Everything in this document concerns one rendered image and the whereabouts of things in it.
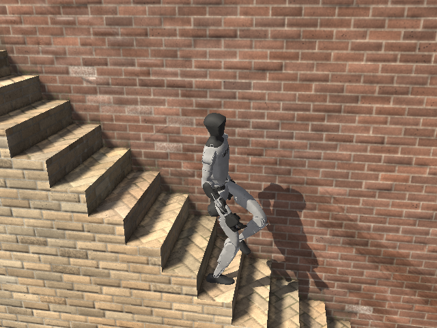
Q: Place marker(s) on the stairs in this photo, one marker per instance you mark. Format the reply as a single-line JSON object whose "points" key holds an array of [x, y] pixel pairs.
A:
{"points": [[88, 242]]}

